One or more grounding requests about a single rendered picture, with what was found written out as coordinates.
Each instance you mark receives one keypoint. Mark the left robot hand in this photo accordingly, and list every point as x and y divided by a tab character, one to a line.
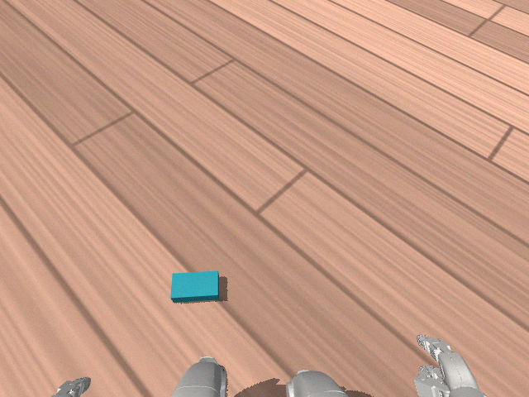
73	388

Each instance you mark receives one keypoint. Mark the right robot hand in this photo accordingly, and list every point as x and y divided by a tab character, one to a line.
453	371

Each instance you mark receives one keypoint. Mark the carton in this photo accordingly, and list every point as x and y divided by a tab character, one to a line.
195	286

